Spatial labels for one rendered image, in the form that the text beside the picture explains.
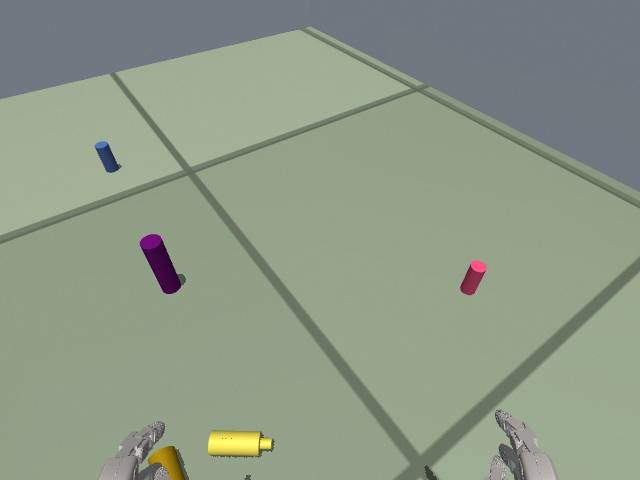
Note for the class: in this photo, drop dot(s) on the right robot hand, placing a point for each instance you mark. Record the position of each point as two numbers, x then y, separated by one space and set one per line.
526 461

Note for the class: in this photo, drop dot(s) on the left robot hand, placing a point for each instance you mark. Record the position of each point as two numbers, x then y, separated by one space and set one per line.
132 452

